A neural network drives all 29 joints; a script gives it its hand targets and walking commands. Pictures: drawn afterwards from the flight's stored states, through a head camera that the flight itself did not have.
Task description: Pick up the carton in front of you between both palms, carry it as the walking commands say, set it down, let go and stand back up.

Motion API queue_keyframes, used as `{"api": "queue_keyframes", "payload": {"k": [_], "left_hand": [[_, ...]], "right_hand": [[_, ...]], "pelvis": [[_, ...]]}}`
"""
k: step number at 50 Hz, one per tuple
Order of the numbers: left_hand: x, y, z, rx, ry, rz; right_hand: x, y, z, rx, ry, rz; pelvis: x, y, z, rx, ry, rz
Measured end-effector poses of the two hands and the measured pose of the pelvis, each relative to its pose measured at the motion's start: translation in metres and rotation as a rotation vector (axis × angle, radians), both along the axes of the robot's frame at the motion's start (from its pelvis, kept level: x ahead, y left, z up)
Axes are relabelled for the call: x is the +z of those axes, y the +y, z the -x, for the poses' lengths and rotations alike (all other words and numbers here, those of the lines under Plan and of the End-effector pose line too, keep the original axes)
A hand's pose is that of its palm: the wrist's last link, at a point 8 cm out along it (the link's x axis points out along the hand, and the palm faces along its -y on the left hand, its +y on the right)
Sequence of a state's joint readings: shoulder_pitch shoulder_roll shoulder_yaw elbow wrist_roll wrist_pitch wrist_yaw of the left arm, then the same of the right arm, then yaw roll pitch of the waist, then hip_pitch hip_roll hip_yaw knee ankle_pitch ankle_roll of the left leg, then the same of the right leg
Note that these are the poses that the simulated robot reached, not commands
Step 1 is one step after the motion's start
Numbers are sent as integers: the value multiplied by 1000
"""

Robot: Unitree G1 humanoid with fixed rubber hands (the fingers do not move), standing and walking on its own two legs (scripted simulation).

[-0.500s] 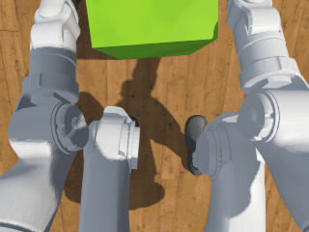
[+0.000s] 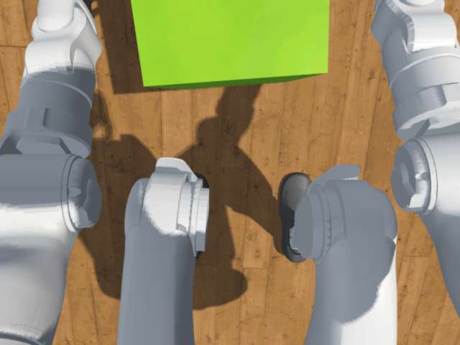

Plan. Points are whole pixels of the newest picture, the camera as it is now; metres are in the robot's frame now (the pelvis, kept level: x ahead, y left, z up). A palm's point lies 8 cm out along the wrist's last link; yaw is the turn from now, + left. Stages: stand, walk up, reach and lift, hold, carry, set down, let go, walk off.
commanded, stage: set down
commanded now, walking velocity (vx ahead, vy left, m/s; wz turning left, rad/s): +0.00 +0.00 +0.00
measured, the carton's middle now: (230, 12) +0.53 +0.04 -0.24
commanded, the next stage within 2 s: let go in 0.98 s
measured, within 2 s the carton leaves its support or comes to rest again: neither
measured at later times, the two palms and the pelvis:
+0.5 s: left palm out of the picture +0.53 +0.23 +0.01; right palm out of the picture +0.56 -0.16 +0.00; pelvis +0.01 +0.00 +0.11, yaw +0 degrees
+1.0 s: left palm out of the picture +0.52 +0.24 +0.16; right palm out of the picture +0.56 -0.16 +0.16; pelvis +0.03 +0.00 +0.25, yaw +0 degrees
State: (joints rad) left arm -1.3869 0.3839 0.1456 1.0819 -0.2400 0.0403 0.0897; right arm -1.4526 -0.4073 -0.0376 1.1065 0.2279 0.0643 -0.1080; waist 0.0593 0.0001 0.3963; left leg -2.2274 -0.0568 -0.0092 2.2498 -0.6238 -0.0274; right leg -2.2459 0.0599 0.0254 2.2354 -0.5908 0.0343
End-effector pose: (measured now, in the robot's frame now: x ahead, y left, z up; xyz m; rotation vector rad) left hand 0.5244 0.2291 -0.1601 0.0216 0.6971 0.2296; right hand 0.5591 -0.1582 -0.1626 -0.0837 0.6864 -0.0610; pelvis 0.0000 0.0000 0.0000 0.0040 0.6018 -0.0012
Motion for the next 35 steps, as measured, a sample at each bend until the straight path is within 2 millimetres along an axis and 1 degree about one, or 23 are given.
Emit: {"api": "queue_keyframes", "payload": {"k": [3, 5, 9, 15, 19, 28, 35], "left_hand": [[19, -2, -4, -3, -33, 5], [34, -4, -4, -4, -50, 7], [67, -6, -2, -1, -61, 8], [113, -4, 0, 8, -56, 6], [137, -3, -1, 8, -61, 5], [183, 0, -2, 5, -72, 0], [229, 6, -1, -1, -71, 1]], "right_hand": [[18, 5, -3, 7, -28, -3], [33, 9, -3, 10, -43, -3], [69, 12, -3, 6, -51, 2], [115, 8, -3, -4, -39, 7], [139, 6, -5, -6, -42, 7], [183, 1, -6, -3, -57, 7], [227, -1, -6, 5, -55, 8]], "pelvis": [[6, 1, 0, 4, 18, 1], [13, 1, 0, 6, 30, 2], [35, 2, 0, 8, 65, 4], [69, 2, -1, 8, 131, 5], [88, 2, -3, 7, 164, 5], [130, 0, -8, -2, 213, 2], [169, -1, -15, -4, 230, -2]]}}
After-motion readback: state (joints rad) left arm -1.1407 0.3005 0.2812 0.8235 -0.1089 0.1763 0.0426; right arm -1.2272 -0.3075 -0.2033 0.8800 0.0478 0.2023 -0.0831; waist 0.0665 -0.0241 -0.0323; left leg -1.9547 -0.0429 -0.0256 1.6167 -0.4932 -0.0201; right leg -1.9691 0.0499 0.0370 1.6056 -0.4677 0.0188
